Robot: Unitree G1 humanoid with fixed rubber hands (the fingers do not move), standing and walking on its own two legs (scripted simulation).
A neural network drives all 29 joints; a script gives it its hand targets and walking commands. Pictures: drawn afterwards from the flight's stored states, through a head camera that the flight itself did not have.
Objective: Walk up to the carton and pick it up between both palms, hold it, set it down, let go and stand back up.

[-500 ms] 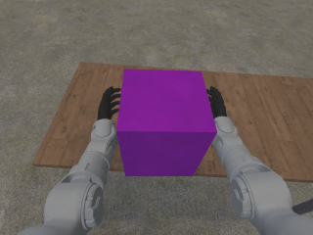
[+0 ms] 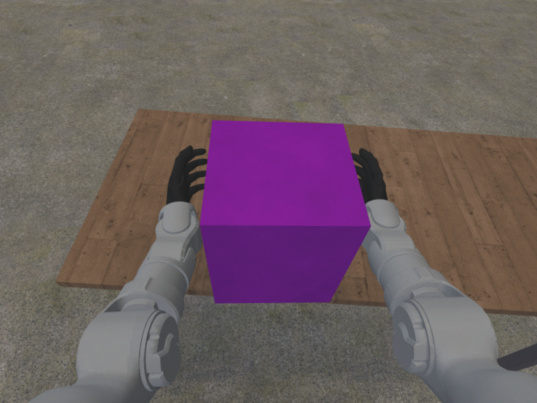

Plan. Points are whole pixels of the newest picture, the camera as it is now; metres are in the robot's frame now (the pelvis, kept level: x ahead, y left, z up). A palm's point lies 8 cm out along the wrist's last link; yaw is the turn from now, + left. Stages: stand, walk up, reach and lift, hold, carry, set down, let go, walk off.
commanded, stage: reach and lift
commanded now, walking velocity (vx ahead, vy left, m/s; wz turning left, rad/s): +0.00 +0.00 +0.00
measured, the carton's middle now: (275, 218) +0.42 +0.01 +0.02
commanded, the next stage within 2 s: none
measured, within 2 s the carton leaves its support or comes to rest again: leaves its support in 1.26 s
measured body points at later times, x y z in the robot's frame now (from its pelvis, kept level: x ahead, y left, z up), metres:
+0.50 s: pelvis +0.01 +0.00 +0.01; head +0.04 +0.02 +0.46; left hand +0.40 +0.17 +0.07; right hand +0.42 -0.14 +0.08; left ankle +0.03 +0.12 -0.74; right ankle +0.00 -0.09 -0.74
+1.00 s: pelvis +0.01 +0.00 +0.01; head +0.04 +0.02 +0.46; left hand +0.40 +0.17 +0.07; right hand +0.42 -0.14 +0.08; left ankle +0.03 +0.12 -0.74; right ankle +0.00 -0.09 -0.74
